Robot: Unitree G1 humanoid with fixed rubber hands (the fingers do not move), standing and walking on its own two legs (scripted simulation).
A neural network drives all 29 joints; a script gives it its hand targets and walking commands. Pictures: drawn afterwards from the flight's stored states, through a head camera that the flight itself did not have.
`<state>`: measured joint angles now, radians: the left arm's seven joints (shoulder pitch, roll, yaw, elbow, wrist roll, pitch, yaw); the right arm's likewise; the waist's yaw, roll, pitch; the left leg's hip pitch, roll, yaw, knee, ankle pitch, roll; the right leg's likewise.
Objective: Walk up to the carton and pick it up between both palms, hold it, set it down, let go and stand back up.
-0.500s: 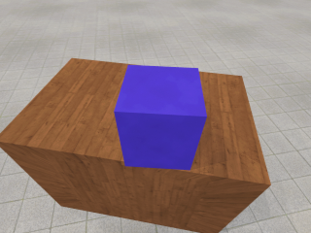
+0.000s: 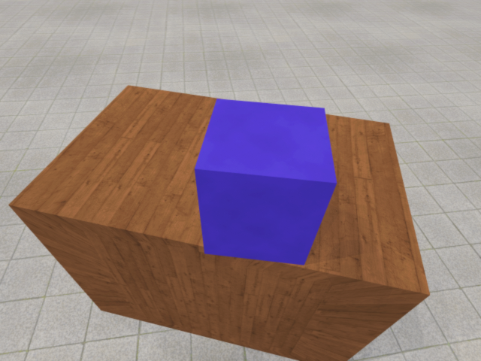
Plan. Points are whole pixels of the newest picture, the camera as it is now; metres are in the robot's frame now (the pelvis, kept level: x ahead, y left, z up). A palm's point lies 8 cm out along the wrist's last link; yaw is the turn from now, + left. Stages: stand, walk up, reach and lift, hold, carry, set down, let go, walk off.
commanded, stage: stand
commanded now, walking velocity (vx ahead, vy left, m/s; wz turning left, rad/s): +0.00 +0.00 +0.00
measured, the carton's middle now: (261, 184) +0.45 -0.03 +0.05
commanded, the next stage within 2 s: none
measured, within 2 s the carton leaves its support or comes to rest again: neither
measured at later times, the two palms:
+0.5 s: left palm out of the picture -0.03 +0.22 -0.15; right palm out of the picture +0.02 -0.22 -0.14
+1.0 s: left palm out of the picture -0.05 +0.20 -0.14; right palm out of the picture +0.00 -0.22 -0.14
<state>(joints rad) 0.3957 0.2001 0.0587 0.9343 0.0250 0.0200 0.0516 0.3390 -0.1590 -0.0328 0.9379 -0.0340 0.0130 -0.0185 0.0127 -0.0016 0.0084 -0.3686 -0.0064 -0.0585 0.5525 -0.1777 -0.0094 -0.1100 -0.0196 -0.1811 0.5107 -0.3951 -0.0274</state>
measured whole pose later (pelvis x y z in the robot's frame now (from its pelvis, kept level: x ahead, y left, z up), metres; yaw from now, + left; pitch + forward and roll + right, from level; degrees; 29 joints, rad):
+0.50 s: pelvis +0.01 +0.00 +0.00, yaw +1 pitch -2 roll -1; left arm 0.37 0.17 0.05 1.05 0.02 0.01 0.05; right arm 0.29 -0.12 -0.03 1.04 -0.02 0.02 -0.05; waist 0.03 -0.03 0.03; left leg -0.34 -0.01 -0.07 0.55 -0.19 -0.01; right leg -0.06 -0.02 -0.20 0.49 -0.40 -0.02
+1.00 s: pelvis +0.01 -0.01 +0.00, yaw +1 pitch -1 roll +0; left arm 0.38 0.13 0.03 1.12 0.02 0.00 0.05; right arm 0.30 -0.10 -0.01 1.11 -0.01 0.02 -0.04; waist 0.01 -0.02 0.04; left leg -0.32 -0.01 -0.07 0.51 -0.18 -0.02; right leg -0.05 -0.02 -0.20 0.46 -0.39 -0.03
